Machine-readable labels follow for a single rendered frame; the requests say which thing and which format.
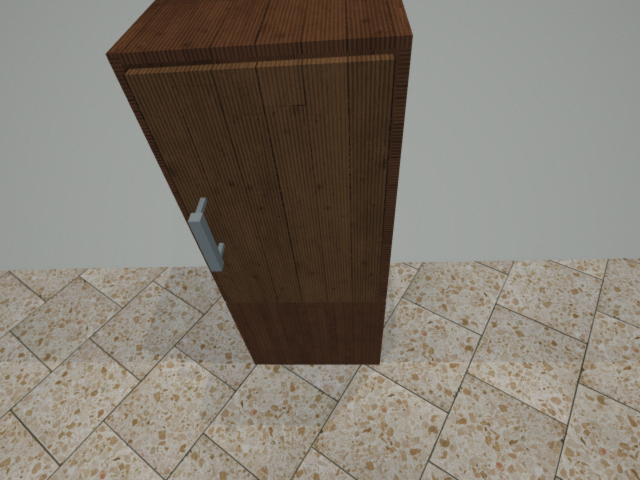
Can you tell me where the handle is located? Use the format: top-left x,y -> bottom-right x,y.
188,198 -> 225,272

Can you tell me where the cupboard door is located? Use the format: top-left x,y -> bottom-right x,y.
123,54 -> 396,303

